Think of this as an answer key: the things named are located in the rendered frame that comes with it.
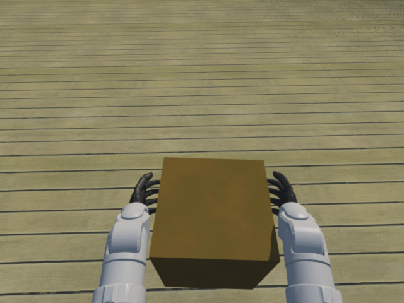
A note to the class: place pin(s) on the robot left forearm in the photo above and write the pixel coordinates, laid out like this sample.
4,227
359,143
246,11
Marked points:
123,271

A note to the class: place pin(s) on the robot right forearm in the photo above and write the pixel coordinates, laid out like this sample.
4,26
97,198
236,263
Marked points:
306,257

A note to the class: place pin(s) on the robot left hand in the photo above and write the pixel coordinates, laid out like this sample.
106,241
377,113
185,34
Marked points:
140,194

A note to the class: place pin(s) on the robot right hand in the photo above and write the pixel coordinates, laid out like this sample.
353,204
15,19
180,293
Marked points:
285,192

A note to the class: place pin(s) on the carton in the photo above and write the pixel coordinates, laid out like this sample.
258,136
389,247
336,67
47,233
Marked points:
214,225

